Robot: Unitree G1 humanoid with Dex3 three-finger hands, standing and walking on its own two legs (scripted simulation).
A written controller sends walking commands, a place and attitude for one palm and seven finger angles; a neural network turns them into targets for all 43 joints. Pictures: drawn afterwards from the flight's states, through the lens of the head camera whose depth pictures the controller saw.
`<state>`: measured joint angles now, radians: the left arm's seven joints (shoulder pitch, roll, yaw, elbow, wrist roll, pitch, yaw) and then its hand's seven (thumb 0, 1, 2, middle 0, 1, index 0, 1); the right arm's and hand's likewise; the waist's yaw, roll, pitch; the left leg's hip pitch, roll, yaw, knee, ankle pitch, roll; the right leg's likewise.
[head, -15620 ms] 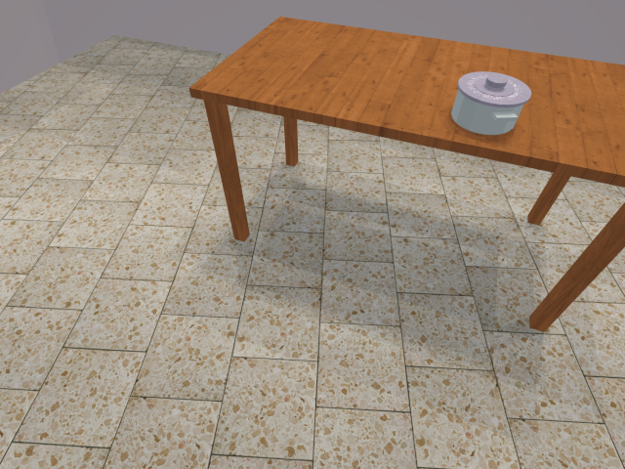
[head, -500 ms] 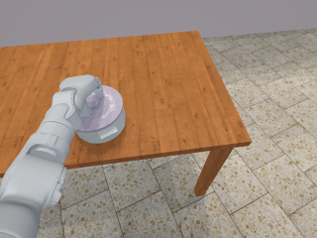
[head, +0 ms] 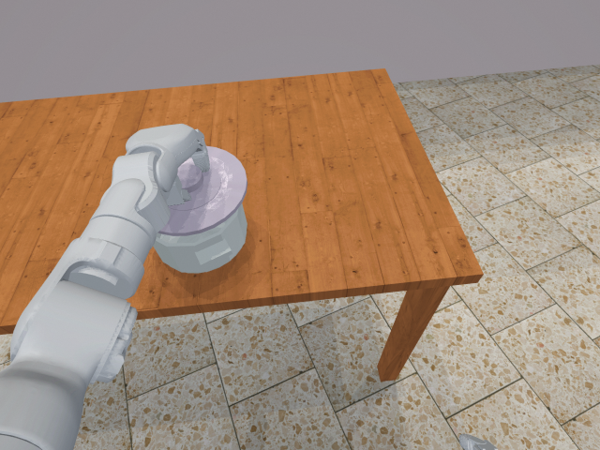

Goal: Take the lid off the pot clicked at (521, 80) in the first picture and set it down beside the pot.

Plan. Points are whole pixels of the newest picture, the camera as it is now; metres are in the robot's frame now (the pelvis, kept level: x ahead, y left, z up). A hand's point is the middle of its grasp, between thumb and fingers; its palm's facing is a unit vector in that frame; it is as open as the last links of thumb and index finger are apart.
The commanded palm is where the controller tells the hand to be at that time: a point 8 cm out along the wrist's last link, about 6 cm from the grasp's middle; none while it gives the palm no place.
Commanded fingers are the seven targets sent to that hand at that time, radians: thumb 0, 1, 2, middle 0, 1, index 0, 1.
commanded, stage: lift the lid straight up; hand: left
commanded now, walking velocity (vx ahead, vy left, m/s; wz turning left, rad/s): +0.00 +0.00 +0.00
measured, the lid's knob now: (186, 178) +0.49 +0.17 +0.09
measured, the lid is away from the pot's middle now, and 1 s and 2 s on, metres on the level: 0.02 0.01 0.07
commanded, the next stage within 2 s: move the lid sideways beside the pot in 1.30 s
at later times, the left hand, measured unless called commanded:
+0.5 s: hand (155, 160) +0.47 +0.19 +0.15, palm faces -0.29 -0.06 -0.95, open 8.2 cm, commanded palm +0.46 +0.18 +0.22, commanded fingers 0.00 0.62 1.00 -0.88 -1.11 -0.75 -1.06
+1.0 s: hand (151, 133) +0.47 +0.18 +0.19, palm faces -0.26 -0.06 -0.96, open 8.2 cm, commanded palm +0.46 +0.18 +0.26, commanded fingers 0.00 0.62 1.00 -0.88 -1.11 -0.75 -1.06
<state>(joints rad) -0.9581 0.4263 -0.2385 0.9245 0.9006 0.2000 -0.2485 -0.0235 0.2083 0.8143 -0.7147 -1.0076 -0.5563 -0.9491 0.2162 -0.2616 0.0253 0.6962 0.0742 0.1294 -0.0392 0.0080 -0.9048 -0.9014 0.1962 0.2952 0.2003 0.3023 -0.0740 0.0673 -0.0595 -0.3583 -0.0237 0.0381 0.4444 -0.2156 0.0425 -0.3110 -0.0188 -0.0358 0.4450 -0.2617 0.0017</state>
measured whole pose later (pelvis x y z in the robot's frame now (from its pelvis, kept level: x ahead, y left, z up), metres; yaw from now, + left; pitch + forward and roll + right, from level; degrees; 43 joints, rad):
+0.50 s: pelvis +0.00 +0.00 +0.00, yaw +1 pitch +7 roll +0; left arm -1.03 0.49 -0.25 0.90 0.90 0.20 -0.34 -0.03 0.21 0.81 -0.72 -1.01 -0.56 -0.95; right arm 0.23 -0.28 0.03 0.70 0.08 0.11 -0.05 0.01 -0.91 -0.90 0.20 0.30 0.20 0.30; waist -0.08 0.06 -0.04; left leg -0.34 -0.03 0.03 0.42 -0.20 0.05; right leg -0.28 -0.03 -0.04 0.42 -0.25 0.01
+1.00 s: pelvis -0.01 +0.01 +0.00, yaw +1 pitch +6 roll +0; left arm -1.14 0.47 -0.27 0.90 0.91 0.26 -0.40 -0.04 0.21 0.82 -0.72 -1.01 -0.55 -0.95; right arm 0.21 -0.27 0.04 0.70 0.07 0.09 -0.03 0.01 -0.90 -0.90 0.20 0.30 0.20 0.30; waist -0.07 0.06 -0.05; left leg -0.32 -0.05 0.03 0.40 -0.18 0.06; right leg -0.27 -0.04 -0.04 0.41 -0.24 0.01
